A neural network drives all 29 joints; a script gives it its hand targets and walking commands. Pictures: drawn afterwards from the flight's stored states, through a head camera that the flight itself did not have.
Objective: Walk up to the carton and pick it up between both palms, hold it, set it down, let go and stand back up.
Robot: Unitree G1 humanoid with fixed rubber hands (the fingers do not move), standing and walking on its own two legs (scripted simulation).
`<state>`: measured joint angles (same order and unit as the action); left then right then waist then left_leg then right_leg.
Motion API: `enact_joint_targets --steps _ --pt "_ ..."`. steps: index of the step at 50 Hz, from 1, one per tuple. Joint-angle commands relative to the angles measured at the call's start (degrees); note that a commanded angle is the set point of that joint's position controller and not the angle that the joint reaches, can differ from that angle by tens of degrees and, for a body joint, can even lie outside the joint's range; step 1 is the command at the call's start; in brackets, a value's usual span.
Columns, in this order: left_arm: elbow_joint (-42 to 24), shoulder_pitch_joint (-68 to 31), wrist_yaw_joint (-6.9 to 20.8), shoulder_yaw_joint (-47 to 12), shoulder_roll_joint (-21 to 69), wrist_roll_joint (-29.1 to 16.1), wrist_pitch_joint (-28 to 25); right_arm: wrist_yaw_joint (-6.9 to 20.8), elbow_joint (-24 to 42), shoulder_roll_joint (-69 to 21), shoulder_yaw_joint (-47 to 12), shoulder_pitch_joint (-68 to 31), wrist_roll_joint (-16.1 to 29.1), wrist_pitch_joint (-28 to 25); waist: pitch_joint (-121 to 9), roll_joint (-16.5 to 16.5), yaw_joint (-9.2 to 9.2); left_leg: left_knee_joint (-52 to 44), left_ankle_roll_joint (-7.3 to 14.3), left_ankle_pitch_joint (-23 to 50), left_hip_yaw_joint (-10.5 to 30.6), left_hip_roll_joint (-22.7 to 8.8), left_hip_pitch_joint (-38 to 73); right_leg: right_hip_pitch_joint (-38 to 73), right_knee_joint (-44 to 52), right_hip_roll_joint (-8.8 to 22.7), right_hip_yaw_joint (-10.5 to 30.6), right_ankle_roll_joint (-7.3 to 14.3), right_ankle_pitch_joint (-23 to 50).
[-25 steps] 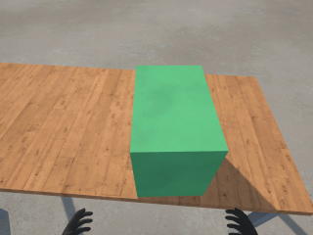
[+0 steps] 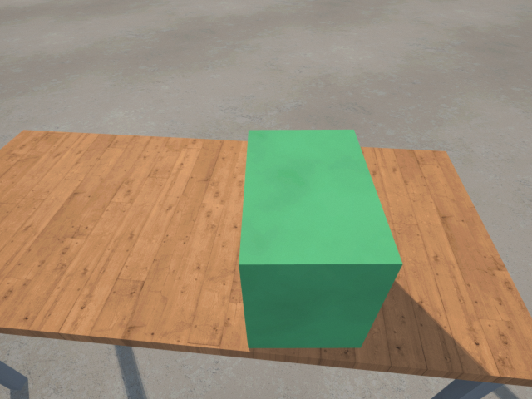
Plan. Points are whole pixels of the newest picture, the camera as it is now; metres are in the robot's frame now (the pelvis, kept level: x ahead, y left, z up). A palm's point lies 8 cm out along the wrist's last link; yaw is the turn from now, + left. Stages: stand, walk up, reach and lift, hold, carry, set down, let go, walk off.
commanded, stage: stand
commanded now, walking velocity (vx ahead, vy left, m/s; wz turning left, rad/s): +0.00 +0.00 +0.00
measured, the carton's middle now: (302, 235) +0.43 -0.06 +0.00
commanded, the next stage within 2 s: none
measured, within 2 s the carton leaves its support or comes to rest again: neither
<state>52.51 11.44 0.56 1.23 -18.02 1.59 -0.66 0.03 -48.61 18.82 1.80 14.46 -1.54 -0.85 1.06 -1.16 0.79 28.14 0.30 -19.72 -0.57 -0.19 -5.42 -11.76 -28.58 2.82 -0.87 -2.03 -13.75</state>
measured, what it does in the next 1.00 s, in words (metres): stands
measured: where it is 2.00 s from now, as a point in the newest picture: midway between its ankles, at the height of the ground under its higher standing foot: outside the picture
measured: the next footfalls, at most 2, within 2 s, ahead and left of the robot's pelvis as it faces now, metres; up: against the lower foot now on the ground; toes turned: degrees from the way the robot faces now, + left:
none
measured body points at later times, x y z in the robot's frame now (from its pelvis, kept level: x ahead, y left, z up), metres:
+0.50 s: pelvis -0.02 +0.00 +0.01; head -0.02 -0.01 +0.46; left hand +0.05 +0.29 -0.12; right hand +0.07 -0.30 -0.12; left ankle -0.05 +0.12 -0.74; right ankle +0.02 -0.14 -0.74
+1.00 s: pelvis -0.03 -0.01 +0.01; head -0.03 -0.02 +0.46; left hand +0.04 +0.29 -0.12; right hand +0.05 -0.30 -0.13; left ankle -0.05 +0.12 -0.74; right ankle +0.02 -0.14 -0.74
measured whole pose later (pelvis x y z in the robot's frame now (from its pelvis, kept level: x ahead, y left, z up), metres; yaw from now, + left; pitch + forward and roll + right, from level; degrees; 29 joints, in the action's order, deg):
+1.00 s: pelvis -0.03 -0.01 +0.01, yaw +1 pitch -4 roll +0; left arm 64.8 7.4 0.4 0.4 -18.4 0.5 -1.0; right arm 0.0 -61.2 20.0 0.0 9.4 -0.6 -0.9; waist 2.8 -1.3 0.6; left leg 21.1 -0.5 -13.5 0.6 -0.2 -4.1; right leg -9.6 -21.0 2.8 -2.1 -1.4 -7.8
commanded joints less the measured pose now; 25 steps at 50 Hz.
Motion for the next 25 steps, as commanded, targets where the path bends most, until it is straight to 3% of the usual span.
enact_joint_targets --steps 1,25 --pt "-2.22 -3.87 -0.75 2.21 -12.16 -0.25 -1.57 -0.7 2.92 12.57 2.33 -2.7 0.22 -1.4 -0.38 0.94 0.08 -8.68 2.13 15.72 4.97 -6.0 -5.78 5.61 4.57 3.86 3.08 4.05 13.74" --pt "6.08 -5.38 -0.81 1.43 -13.04 -0.85 -1.31 -0.72 -5.81 13.22 0.7 -5.78 0.8 -1.27 0.58 0.99 -0.03 -12.45 1.39 11.08 5.63 -6.42 -5.68 7.07 9.36 5.2 3.77 3.27 10.01"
